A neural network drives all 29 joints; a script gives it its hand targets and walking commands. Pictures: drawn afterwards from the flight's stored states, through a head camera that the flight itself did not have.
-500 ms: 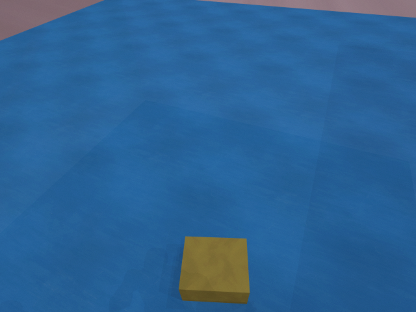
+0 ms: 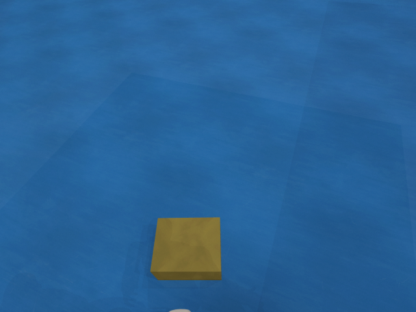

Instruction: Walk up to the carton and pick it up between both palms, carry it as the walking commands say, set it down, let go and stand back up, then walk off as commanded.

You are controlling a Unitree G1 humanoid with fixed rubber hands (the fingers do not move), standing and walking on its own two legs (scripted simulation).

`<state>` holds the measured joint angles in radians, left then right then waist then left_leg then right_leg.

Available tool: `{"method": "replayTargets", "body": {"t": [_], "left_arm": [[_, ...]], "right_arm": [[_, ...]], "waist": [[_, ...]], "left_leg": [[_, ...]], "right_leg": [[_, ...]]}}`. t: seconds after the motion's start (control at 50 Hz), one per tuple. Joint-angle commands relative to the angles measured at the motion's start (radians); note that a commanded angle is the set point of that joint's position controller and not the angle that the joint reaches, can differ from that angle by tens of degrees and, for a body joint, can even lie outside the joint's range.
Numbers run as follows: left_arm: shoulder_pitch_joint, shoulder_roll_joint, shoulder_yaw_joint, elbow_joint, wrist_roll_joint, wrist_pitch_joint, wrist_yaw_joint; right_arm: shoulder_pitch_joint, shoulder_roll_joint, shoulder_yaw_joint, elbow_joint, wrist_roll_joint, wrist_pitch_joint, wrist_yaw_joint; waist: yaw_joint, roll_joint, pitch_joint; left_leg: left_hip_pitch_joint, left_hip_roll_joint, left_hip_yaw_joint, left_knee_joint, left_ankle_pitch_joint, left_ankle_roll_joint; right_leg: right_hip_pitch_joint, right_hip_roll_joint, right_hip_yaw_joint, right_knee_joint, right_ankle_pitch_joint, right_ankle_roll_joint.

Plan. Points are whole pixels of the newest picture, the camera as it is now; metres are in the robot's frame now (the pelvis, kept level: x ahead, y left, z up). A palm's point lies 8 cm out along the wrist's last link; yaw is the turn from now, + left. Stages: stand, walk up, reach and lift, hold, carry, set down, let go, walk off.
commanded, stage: walk off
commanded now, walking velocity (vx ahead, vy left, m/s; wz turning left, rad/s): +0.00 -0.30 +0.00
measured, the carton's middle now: (189, 248) +0.46 +0.17 -0.69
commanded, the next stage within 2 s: stand in 1.74 s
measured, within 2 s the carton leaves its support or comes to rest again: neither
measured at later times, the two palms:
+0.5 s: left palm out of the picture +0.15 +0.10 -0.13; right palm out of the picture -0.07 -0.38 -0.13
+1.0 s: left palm out of the picture +0.13 -0.05 -0.15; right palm out of the picture +0.04 -0.51 -0.11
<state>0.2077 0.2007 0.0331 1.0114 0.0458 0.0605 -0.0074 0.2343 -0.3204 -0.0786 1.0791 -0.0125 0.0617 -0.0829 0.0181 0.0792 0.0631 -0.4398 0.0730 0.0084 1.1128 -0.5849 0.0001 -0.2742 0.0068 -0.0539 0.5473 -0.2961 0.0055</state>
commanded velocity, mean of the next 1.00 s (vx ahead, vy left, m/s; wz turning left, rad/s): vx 0.00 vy -0.30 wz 0.00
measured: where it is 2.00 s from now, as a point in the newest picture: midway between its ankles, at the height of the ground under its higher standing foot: outside the picture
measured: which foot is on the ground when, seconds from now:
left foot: up 0.00-0.10, down 0.12-0.52, up 0.54-0.78, down 0.80-1.00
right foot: down 0.00-0.12, up 0.14-0.50, down 0.52-0.82, up 0.84-1.00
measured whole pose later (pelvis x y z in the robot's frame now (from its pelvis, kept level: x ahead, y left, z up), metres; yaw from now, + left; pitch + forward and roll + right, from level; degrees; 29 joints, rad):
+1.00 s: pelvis +0.09 -0.27 +0.01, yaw -3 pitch +2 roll -3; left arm 0.21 0.19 0.07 1.03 0.05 0.09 -0.02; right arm 0.33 -0.14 -0.06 1.08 -0.04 0.01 -0.09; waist -0.02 -0.04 0.01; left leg -0.24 0.13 0.18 0.57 -0.36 0.01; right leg -0.53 0.02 0.05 1.17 -0.32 0.07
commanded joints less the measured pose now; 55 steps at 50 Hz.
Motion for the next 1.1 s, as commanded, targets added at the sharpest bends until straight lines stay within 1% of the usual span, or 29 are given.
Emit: {"method": "replayTargets", "body": {"t": [0.0, 0.04, 0.08, 0.1, 0.12, 0.14, 0.18, 0.22, 0.26, 0.34, 0.4, 0.42, 0.46, 0.48, 0.5, 0.52, 0.54, 0.6, 0.64, 0.72, 0.76, 0.78, 0.8, 0.82, 0.84, 0.88, 0.94, 1.0, 1.08], "left_arm": [[-0.012, 0.165, 0.026, -0.047, 0.008, -0.008, 0.029], [-0.002, 0.139, 0.021, -0.027, 0.010, -0.003, 0.032], [-0.003, 0.149, 0.031, -0.008, -0.006, 0.006, 0.030], [0.037, 0.109, 0.021, -0.012, -0.012, 0.003, 0.027], [0.039, 0.068, 0.025, -0.048, -0.004, 0.009, 0.026], [-0.031, 0.133, 0.039, -0.071, 0.017, 0.013, 0.023], [-0.050, 0.126, 0.054, -0.065, 0.013, 0.007, 0.010], [-0.007, 0.110, 0.058, -0.041, 0.017, 0.009, -0.003], [0.014, 0.079, 0.059, -0.036, 0.006, 0.014, -0.011], [-0.066, 0.029, 0.038, -0.079, -0.020, 0.025, -0.033], [-0.115, 0.027, 0.027, -0.106, -0.024, 0.027, -0.048], [-0.114, 0.022, 0.026, -0.113, -0.021, 0.025, -0.055], [-0.024, 0.049, 0.041, -0.085, -0.013, 0.020, -0.053], [0.043, 0.068, 0.052, -0.050, 0.001, 0.014, -0.049], [0.126, 0.113, 0.067, -0.028, 0.009, -0.002, -0.047], [0.165, 0.270, 0.088, -0.046, 0.010, -0.018, -0.043], [0.156, 0.271, 0.085, -0.042, 0.001, -0.023, -0.026], [-0.005, 0.138, 0.041, -0.065, 0.001, -0.017, 0.017], [-0.058, 0.101, 0.029, -0.073, 0.003, -0.021, 0.030], [-0.046, 0.089, 0.022, -0.049, 0.014, -0.020, 0.042], [-0.047, 0.085, 0.020, -0.027, 0.001, -0.014, 0.042], [-0.021, 0.073, 0.016, -0.016, -0.009, -0.012, 0.036], [0.039, 0.030, 0.012, -0.026, -0.014, -0.017, 0.031], [-0.026, 0.065, 0.029, -0.073, -0.004, -0.001, 0.029], [-0.070, 0.085, 0.033, -0.081, 0.020, 0.006, 0.023], [-0.061, 0.098, 0.052, -0.072, 0.008, 0.003, 0.003], [0.001, 0.070, 0.058, -0.047, 0.011, 0.007, -0.015], [-0.019, 0.028, 0.049, -0.062, -0.008, 0.014, -0.023], [-0.076, -0.001, 0.022, -0.106, -0.018, 0.021, -0.042]], "right_arm": [[0.087, -0.018, 0.005, -0.022, 0.003, -0.017, -0.001], [0.116, 0.013, 0.016, -0.019, 0.013, -0.018, -0.016], [0.244, 0.001, 0.016, 0.021, 0.002, -0.033, -0.024], [0.302, -0.078, -0.003, 0.029, -0.020, -0.044, -0.027], [0.280, -0.216, -0.027, 0.013, -0.024, -0.028, -0.034], [0.297, -0.184, -0.029, 0.018, -0.028, -0.017, -0.036], [0.181, -0.088, -0.009, -0.002, -0.028, -0.025, -0.031], [0.121, -0.053, -0.007, -0.015, -0.019, -0.045, -0.024], [0.164, -0.037, -0.006, -0.001, -0.022, -0.058, -0.017], [0.205, -0.074, -0.038, 0.018, -0.035, -0.066, -0.008], [0.233, -0.094, -0.059, 0.026, -0.038, -0.047, -0.003], [0.225, -0.109, -0.066, 0.028, -0.039, -0.042, -0.005], [0.202, -0.119, -0.075, 0.015, -0.037, -0.037, -0.012], [0.200, -0.113, -0.074, 0.011, -0.032, -0.038, -0.016], [0.241, -0.057, -0.065, 0.013, -0.042, -0.038, -0.009], [0.228, 0.072, -0.033, -0.030, -0.040, -0.023, -0.012], [0.159, 0.066, -0.025, -0.035, -0.024, -0.004, -0.035], [0.180, 0.019, -0.034, -0.016, -0.017, -0.013, -0.020], [0.217, 0.030, -0.030, 0.008, -0.024, -0.012, -0.007], [0.207, 0.092, -0.002, -0.008, 0.000, -0.013, -0.020], [0.288, 0.107, 0.008, 0.015, -0.004, -0.021, -0.030], [0.342, 0.067, 0.002, 0.030, -0.012, -0.032, -0.031], [0.409, -0.053, -0.022, 0.028, -0.033, -0.042, -0.030], [0.390, -0.171, -0.047, 0.026, -0.032, -0.021, -0.037], [0.399, -0.098, -0.037, 0.039, -0.037, -0.020, -0.037], [0.230, -0.026, -0.017, -0.002, -0.035, -0.029, -0.030], [0.161, -0.002, -0.015, -0.016, -0.025, -0.057, -0.016], [0.231, -0.019, -0.025, 0.006, -0.029, -0.073, -0.008], [0.213, -0.052, -0.048, 0.003, -0.035, -0.058, -0.003]], "waist": [[-0.025, -0.273, -0.112], [-0.031, -0.301, -0.116], [-0.090, -0.211, -0.127], [-0.110, 0.062, -0.092], [-0.098, 0.315, -0.030], [-0.130, 0.218, -0.040], [-0.060, 0.038, 0.010], [-0.030, 0.061, 0.008], [-0.034, 0.105, -0.021], [-0.061, 0.209, -0.030], [-0.097, 0.218, 0.002], [-0.091, 0.246, -0.003], [-0.049, 0.180, -0.013], [-0.019, 0.100, -0.045], [0.015, -0.075, -0.118], [0.060, -0.464, -0.149], [0.104, -0.499, -0.167], [-0.002, -0.311, -0.096], [-0.032, -0.301, -0.105], [-0.041, -0.281, -0.100], [-0.089, -0.249, -0.095], [-0.116, -0.141, -0.091], [-0.129, 0.151, -0.111], [-0.146, 0.320, 0.006], [-0.154, 0.193, 0.005], [-0.073, 0.044, 0.013], [-0.035, 0.097, 0.004], [-0.053, 0.109, -0.030], [-0.070, 0.219, 0.007]], "left_leg": [[0.002, 0.012, 0.071, -0.166, 0.011, 0.016], [0.094, 0.020, 0.078, -0.341, 0.075, 0.028], [0.299, 0.036, 0.067, -0.661, 0.326, 0.027], [0.447, 0.241, -0.191, -0.863, 0.322, 0.050], [0.393, 0.552, -0.513, -0.902, 0.577, 0.181], [0.293, 0.566, -0.560, -0.885, 0.641, 0.253], [0.218, 0.433, -0.333, -0.848, 0.554, 0.206], [0.207, 0.340, -0.151, -0.793, 0.654, 0.152], [0.270, 0.291, -0.065, -0.739, 0.873, 0.128], [0.313, 0.303, -0.017, -0.745, 0.910, 0.117], [0.236, 0.292, 0.003, -0.758, 0.819, 0.107], [0.230, 0.301, -0.003, -0.758, 0.789, 0.097], [0.169, 0.313, -0.012, -0.718, 0.700, 0.073], [0.119, 0.281, 0.024, -0.630, 0.625, 0.051], [0.023, 0.191, 0.102, -0.445, 0.443, 0.010], [-0.229, 0.009, 0.190, -0.158, -0.107, -0.036], [-0.171, -0.018, 0.044, 0.071, -0.179, -0.013], [-0.157, -0.001, 0.007, 0.153, 0.016, 0.019], [-0.099, 0.007, 0.068, 0.087, 0.061, 0.003], [0.066, 0.027, 0.087, -0.279, 0.057, 0.033], [0.201, 0.023, 0.114, -0.512, 0.226, 0.048], [0.349, 0.065, 0.063, -0.704, 0.397, 0.036], [0.538, 0.370, -0.299, -0.870, 0.360, 0.078], [0.387, 0.578, -0.492, -0.869, 0.682, 0.240], [0.321, 0.548, -0.475, -0.854, 0.780, 0.257], [0.221, 0.417, -0.233, -0.830, 0.623, 0.203], [0.212, 0.314, -0.026, -0.771, 0.773, 0.141], [0.304, 0.307, 0.018, -0.729, 0.978, 0.123], [0.220, 0.294, 0.059, -0.766, 0.811, 0.100]], "right_leg": [[0.140, -0.221, 0.171, -0.161, 0.599, -0.204], [0.126, -0.219, 0.187, -0.157, 0.572, -0.200], [0.017, -0.160, 0.149, -0.057, 0.359, -0.148], [-0.203, -0.082, 0.088, 0.115, 0.095, -0.063], [-0.402, 0.044, 0.034, 0.342, -0.298, 0.000], [-0.363, 0.013, 0.144, 0.551, -0.290, 0.003], [-0.377, -0.001, 0.216, 0.710, -0.130, 0.040], [-0.345, -0.025, 0.191, 0.705, -0.044, 0.076], [-0.330, -0.002, 0.162, 0.683, -0.023, 0.105], [-0.269, -0.072, 0.095, 0.388, -0.051, 0.113], [-0.142, -0.075, -0.003, 0.184, -0.073, 0.097], [-0.103, -0.080, -0.015, 0.121, -0.060, 0.085], [0.025, -0.074, -0.046, -0.059, 0.040, 0.051], [0.155, -0.035, -0.078, -0.139, 0.052, 0.032], [0.320, -0.101, -0.002, -0.183, 0.142, 0.014], [0.389, -0.369, 0.280, -0.242, 0.429, -0.097], [0.201, -0.367, 0.254, -0.246, 0.418, -0.204], [0.136, -0.279, 0.116, -0.223, 0.364, -0.187], [0.124, -0.238, 0.063, -0.186, 0.520, -0.207], [0.080, -0.251, 0.127, -0.187, 0.519, -0.219], [0.035, -0.230, 0.135, -0.147, 0.441, -0.201], [-0.081, -0.186, 0.095, -0.073, 0.277, -0.150], [-0.308, -0.099, 0.021, 0.140, -0.070, -0.051], [-0.444, 0.011, -0.009, 0.393, -0.326, -0.010], [-0.404, -0.008, 0.111, 0.558, -0.273, -0.006], [-0.381, -0.023, 0.177, 0.697, -0.106, 0.037], [-0.326, -0.026, 0.148, 0.678, 0.003, 0.083], [-0.327, -0.033, 0.119, 0.563, 0.010, 0.102], [-0.192, -0.089, 0.003, 0.256, -0.028, 0.095]]}}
